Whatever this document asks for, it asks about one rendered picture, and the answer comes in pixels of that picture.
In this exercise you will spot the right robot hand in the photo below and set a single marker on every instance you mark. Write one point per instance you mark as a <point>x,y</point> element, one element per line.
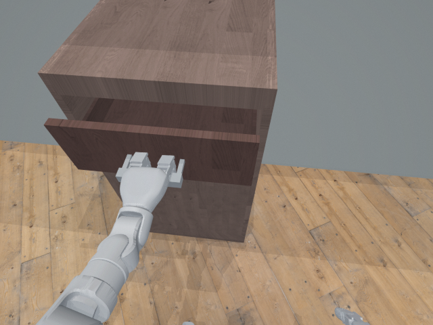
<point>349,318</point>

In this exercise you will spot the left robot upper arm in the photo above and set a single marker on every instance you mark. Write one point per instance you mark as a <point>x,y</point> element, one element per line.
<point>65,316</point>

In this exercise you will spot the handle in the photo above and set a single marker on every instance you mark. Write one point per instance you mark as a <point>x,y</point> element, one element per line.
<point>175,179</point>

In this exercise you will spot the drawer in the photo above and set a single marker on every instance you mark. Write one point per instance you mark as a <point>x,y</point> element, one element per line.
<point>219,144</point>

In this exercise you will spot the left robot forearm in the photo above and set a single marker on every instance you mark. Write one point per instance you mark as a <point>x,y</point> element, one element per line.
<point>94,292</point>

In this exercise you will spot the cabinet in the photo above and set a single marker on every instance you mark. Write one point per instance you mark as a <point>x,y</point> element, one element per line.
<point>199,52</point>

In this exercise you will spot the left robot hand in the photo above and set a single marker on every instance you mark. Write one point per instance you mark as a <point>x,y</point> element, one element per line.
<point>144,186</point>

